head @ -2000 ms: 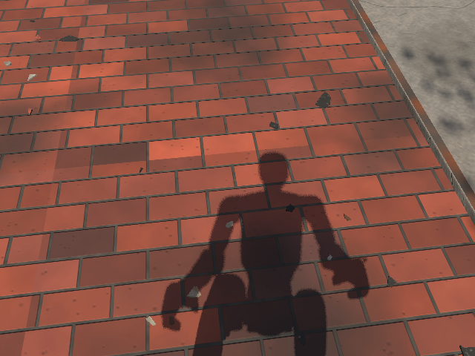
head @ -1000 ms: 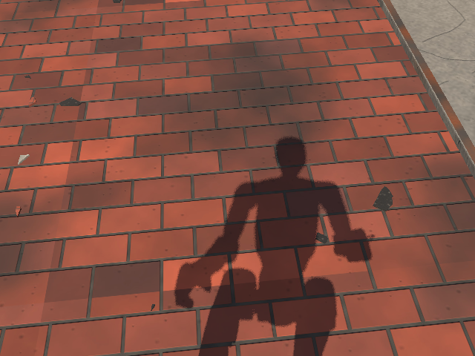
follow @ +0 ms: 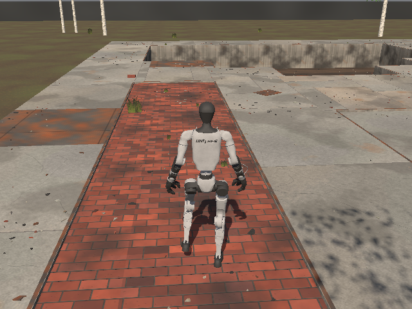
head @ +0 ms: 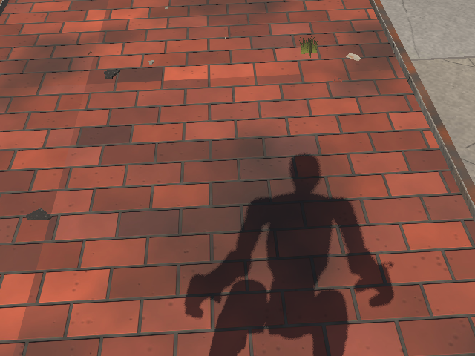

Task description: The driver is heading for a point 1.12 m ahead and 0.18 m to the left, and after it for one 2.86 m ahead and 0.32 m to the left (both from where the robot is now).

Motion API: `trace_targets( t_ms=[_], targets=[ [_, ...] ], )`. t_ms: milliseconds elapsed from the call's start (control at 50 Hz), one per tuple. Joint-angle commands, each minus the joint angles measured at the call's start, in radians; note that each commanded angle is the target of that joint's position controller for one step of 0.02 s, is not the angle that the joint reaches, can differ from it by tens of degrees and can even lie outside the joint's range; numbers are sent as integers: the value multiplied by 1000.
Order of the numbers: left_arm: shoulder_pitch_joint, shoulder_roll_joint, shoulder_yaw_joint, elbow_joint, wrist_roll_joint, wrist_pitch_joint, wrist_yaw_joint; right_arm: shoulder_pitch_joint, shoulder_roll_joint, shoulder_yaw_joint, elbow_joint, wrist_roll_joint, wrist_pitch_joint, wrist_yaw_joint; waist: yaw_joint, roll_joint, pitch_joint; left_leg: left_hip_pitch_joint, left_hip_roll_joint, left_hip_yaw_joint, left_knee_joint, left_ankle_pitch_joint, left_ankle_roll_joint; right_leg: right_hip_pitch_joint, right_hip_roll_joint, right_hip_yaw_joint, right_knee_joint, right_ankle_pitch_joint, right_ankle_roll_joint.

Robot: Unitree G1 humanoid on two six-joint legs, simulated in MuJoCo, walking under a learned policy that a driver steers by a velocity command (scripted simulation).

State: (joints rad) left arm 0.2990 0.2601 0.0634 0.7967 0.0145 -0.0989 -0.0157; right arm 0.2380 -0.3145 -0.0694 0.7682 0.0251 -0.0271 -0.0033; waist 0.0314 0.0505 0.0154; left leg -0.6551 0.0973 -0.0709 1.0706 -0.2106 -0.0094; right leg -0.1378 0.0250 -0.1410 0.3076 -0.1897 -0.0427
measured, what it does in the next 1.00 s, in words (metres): walks ahead: left foot, then right foot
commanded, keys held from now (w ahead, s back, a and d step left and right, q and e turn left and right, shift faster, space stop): w+q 0.42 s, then w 0.18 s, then w+e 0.40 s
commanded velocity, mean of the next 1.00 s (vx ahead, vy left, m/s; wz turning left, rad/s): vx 0.50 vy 0.00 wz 0.22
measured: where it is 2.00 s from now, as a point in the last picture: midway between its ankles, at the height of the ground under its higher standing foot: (220, 183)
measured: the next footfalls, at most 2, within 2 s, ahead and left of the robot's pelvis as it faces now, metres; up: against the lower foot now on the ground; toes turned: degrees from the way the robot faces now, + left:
left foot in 0.28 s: +0.30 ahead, +0.16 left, +0.00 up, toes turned +13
right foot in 0.80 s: +0.65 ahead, +0.06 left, +0.00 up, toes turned +16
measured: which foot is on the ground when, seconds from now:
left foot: up 0.00-0.26, down 0.28-0.82, up 0.84-1.00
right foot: down 0.00-0.28, up 0.30-0.78, down 0.80-1.00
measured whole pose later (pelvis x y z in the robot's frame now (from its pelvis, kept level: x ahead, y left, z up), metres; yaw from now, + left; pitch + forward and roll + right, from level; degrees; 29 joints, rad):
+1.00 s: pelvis +0.57 +0.11 +0.00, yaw +11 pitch +1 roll +0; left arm 0.28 0.28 0.05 0.76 -0.01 -0.07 -0.03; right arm 0.22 -0.29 -0.04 0.71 -0.01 -0.10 0.00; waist 0.03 0.02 0.04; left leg -0.51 0.04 -0.06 1.08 -0.33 -0.01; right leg -0.26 0.11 0.04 0.39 -0.15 -0.10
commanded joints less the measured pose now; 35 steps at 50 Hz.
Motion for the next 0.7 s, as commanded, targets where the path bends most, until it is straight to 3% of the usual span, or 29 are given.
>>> trace_targets(
  t_ms=[20, 100, 180, 220, 240, 260, 280, 300, 320, 340, 360, 380, 420, 460, 520, 580, 640, 700],
  targets=[
    [-76, 136, 34, -56, 1, -19, 12, 7, -20, -4, -62, -3, -4, 9, -33, -109, 16, -46, 38, -34, -110, 152, -5, 13, -279, 112, -180, 260, -147],
    [-33, 172, 45, -28, -9, -3, 23, -135, 2, 8, -110, -6, -11, 37, 22, -87, 57, -17, 21, 43, -317, 262, 16, 62, -283, 15, -182, 264, -125],
    [5, 203, 59, 3, -32, 25, 25, -213, -14, 4, -166, -4, -8, 57, 35, -95, 80, -36, 0, 91, -412, 158, 61, 200, -324, -25, -118, 357, -99],
    [-10, 232, 67, 3, -40, 38, 30, -180, -42, -11, -177, -7, -3, 61, -2, -125, 36, 60, -57, 148, -423, 53, 98, 238, -325, -56, 0, 655, -76],
    [-21, 244, 71, 1, -45, 47, 34, -109, -68, -27, -166, -6, 1, 60, -48, -139, -14, 163, -99, 178, -427, 9, 122, 238, -315, -72, 119, 808, -62],
    [-40, 241, 67, -4, -49, 54, 36, 36, -110, -54, -130, -3, 2, 54, -133, -123, -88, 364, -149, 196, -489, 52, 155, 181, -281, -101, 314, 850, -34],
    [-26, 209, 53, -15, -33, 50, 41, 208, -190, -92, -85, -1, 11, 35, -206, -49, -179, 672, -109, 72, -518, 86, 203, -36, -239, -104, 601, 624, 12],
    [71, 52, 3, -73, 13, 26, 27, 183, -314, -109, -88, 10, 5, 24, -78, 240, -241, 1003, 156, -480, -591, -25, 385, -509, -40, -42, 970, -325, 82],
    [-11, 111, 4, -84, -22, -16, 13, 213, -246, -85, -128, 0, -13, 31, -144, 129, -402, 1072, 243, -780, -763, -196, 450, -628, 3, 211, 1097, -422, 71],
    [-121, 171, 20, -115, -63, -36, 5, 180, -182, -66, -117, -10, -28, 35, -163, 61, -260, 989, 218, -644, -791, -141, 386, -713, -48, 230, 1086, -324, 45],
    [-140, 157, 14, -120, -55, -48, 9, 125, -154, -57, -120, -7, -35, 34, -123, 4, -170, 847, 176, -520, -784, -60, 349, -688, -91, 226, 1002, -233, 28],
    [-137, 159, 18, -106, -26, -48, 17, 52, -117, -45, -132, -8, -35, 32, -78, -31, -109, 703, 136, -417, -787, 52, 320, -619, -124, 225, 913, -180, 33],
    [-104, 169, 29, -99, -9, -26, 16, -10, -89, -33, -161, -24, -35, 24, -22, -5, -80, 548, 90, -331, -826, 194, 309, -498, -147, 230, 829, -123, 47],
    [-88, 137, 23, -89, -3, -4, 15, -5, -95, -33, -152, -21, -42, 15, -10, -15, -69, 482, 76, -252, -847, 308, 312, -474, -145, 201, 752, -75, 76],
    [-178, 98, 7, -109, 0, 5, 13, 43, -110, -34, -120, -18, -45, -2, -42, -5, -31, 449, 36, -153, -866, 354, 278, -483, -134, 182, 556, 113, 104],
    [-277, 79, -4, -127, -10, -1, 2, 85, -115, -32, -91, -15, -44, -6, -90, 17, -9, 442, 8, -108, -868, 247, 233, -426, -100, 168, 353, 303, 99],
    [-341, 91, -5, -144, -25, -8, -12, 126, -124, -31, -60, -13, -45, -3, -122, 27, 25, 519, 55, -131, -864, 178, 230, -448, -91, 167, 266, 343, 76],
    [-379, 102, -5, -166, -29, -14, -29, 161, -129, -34, -28, -17, -38, -5, -134, 23, 48, 677, 121, -141, -818, 265, 220, -543, -88, 164, 225, 240, 26]
  ],
)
